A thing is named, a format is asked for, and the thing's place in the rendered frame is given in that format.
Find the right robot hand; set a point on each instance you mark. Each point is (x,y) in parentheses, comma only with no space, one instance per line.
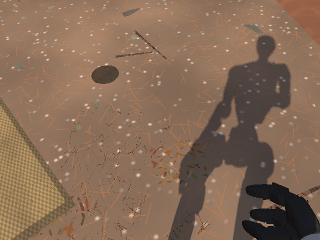
(294,223)

